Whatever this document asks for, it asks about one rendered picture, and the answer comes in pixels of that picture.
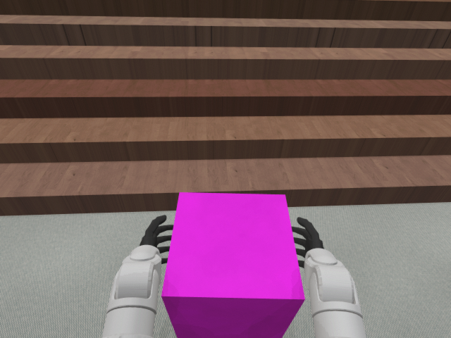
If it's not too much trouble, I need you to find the robot left hand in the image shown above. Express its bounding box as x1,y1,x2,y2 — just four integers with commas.
140,215,174,264

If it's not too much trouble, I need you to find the carton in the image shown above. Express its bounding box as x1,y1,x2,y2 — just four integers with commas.
161,192,305,338

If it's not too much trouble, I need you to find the robot right hand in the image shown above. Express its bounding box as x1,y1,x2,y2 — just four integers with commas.
292,217,324,268

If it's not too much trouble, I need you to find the robot left forearm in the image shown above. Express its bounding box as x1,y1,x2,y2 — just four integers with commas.
102,245,161,338

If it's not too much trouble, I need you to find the robot right forearm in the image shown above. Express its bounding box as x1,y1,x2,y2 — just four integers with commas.
304,248,367,338

